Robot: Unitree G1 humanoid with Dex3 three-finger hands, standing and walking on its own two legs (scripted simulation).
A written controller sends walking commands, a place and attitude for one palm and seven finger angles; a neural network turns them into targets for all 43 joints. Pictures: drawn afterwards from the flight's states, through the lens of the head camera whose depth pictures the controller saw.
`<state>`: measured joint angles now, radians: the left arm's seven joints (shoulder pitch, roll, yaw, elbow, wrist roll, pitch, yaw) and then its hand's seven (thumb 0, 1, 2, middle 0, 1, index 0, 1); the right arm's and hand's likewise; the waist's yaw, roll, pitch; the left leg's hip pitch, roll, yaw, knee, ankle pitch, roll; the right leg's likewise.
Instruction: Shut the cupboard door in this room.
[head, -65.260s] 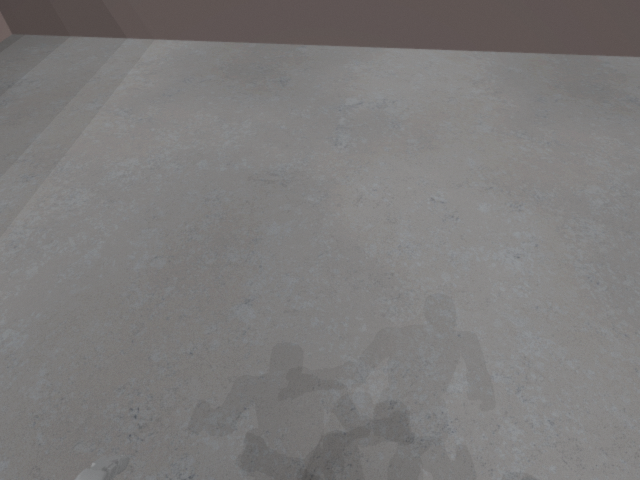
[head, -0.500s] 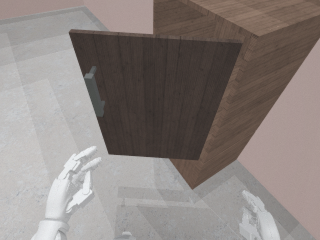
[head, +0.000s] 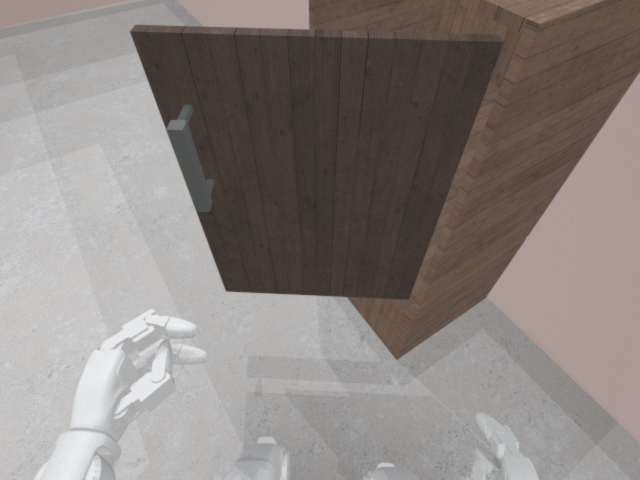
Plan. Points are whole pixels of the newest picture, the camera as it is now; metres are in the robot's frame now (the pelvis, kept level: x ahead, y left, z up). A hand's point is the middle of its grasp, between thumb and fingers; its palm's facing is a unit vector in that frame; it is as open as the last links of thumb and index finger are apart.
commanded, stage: raise the hand and make a fist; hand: left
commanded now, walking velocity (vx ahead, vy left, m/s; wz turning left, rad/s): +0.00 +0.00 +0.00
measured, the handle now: (195, 161) +0.52 +0.21 +0.10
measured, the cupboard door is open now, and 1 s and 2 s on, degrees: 54 54 54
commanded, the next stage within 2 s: bring the fist close to the handle in 1.10 s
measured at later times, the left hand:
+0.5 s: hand (122, 363) +0.22 +0.21 +0.09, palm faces +0.02 -1.00 -0.03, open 3.1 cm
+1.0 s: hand (144, 362) +0.22 +0.19 +0.09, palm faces -0.03 -1.00 -0.03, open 3.1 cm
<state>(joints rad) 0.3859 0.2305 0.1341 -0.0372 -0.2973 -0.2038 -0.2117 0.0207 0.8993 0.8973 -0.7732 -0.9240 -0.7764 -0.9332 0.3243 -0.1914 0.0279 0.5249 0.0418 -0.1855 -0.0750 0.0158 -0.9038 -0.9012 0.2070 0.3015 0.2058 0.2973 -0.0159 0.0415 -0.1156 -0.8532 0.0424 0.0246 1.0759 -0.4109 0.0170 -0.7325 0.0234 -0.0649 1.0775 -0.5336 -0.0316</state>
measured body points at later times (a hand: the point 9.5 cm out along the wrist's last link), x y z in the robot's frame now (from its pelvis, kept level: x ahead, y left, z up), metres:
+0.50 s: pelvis +0.01 +0.02 +0.01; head +0.05 +0.03 +0.46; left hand +0.22 +0.27 +0.10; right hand +0.23 -0.18 -0.04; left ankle +0.07 +0.11 -0.66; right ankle +0.00 -0.10 -0.66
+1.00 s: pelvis +0.01 +0.00 +0.02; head +0.04 +0.00 +0.47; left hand +0.22 +0.24 +0.10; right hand +0.18 -0.24 -0.05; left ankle +0.07 +0.11 -0.66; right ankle +0.00 -0.10 -0.66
